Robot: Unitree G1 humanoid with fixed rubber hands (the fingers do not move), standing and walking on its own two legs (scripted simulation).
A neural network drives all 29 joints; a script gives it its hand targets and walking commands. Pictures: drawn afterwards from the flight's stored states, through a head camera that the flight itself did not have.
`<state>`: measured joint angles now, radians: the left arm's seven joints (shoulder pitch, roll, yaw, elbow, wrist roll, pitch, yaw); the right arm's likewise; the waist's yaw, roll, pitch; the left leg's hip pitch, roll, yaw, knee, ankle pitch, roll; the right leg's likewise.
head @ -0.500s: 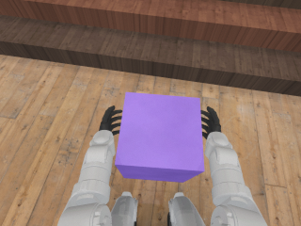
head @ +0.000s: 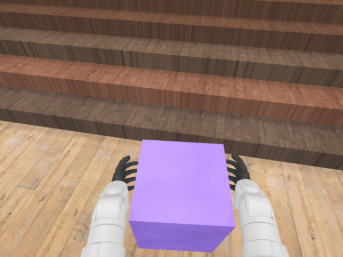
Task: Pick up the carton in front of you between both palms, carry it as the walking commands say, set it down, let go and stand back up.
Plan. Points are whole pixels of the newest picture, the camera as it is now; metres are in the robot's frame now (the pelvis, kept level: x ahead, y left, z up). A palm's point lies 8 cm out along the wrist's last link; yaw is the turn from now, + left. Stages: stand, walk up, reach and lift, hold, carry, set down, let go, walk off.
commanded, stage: reach and lift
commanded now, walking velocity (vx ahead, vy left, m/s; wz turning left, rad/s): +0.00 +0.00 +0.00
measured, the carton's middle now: (179, 198) +0.30 +0.00 -0.06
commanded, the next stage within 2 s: hold in 1.04 s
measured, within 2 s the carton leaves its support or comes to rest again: neither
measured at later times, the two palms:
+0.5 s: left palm (117, 182) +0.29 +0.15 +0.04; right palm (243, 181) +0.29 -0.15 +0.04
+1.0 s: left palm (117, 178) +0.29 +0.15 +0.05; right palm (244, 177) +0.30 -0.15 +0.05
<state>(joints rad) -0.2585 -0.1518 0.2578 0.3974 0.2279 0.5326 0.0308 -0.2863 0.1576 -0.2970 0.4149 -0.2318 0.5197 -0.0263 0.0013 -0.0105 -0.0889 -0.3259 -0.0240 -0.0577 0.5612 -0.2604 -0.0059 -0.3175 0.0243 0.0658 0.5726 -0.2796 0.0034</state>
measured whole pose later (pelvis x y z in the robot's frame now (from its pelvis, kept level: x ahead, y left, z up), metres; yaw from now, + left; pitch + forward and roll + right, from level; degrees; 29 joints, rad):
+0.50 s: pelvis -0.01 +0.00 +0.01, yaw +0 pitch -5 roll +0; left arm -0.34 -0.17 0.31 0.37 0.31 0.62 -0.02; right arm -0.37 0.18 -0.35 0.40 -0.32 0.60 0.01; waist 0.00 -0.01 0.03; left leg -0.17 -0.02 -0.06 0.45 -0.20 0.00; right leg -0.16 0.02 0.07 0.46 -0.22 0.00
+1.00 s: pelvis +0.01 +0.00 +0.01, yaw +0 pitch -6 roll +0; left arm -0.25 -0.15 0.22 0.28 0.28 0.70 0.00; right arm -0.28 0.16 -0.25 0.30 -0.29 0.67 0.00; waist 0.00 -0.01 0.02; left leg -0.07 -0.02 -0.06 0.36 -0.19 0.00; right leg -0.07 0.02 0.07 0.38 -0.21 0.00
